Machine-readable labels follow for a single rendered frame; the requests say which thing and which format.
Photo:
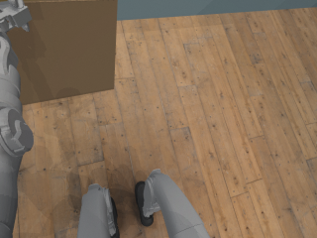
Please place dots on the right robot shin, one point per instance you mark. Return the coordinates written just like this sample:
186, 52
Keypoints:
149, 208

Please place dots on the cabinet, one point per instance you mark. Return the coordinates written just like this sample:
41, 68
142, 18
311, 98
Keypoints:
69, 51

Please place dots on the robot right thigh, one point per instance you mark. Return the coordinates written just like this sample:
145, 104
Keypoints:
180, 218

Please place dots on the left robot upper arm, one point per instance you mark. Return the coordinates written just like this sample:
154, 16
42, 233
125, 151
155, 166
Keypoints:
16, 138

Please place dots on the robot left forearm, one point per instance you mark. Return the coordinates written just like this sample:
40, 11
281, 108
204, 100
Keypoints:
10, 79

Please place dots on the left robot hand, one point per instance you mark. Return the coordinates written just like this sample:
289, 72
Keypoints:
17, 13

